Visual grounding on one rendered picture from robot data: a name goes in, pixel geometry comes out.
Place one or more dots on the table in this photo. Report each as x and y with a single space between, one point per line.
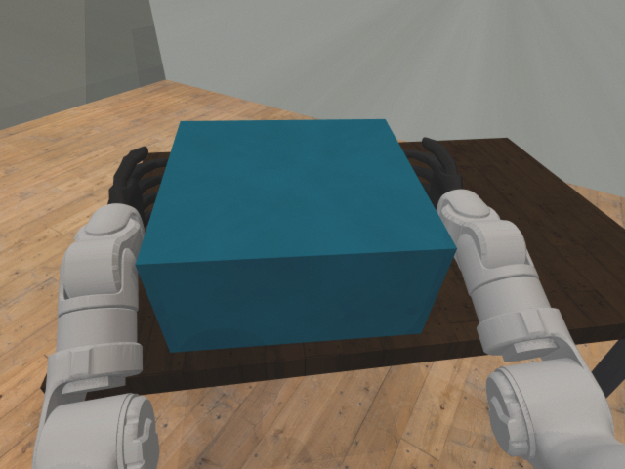
577 251

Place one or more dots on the carton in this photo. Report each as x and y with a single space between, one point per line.
268 232

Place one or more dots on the robot right upper arm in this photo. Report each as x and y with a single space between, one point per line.
551 414

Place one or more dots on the robot left forearm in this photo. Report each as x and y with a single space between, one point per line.
97 343

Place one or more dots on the robot right forearm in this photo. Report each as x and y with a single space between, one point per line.
516 320

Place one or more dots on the robot left upper arm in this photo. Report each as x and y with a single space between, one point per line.
116 432

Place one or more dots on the left robot hand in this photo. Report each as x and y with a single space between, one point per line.
128 186

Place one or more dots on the right robot hand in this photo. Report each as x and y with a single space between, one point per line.
443 177

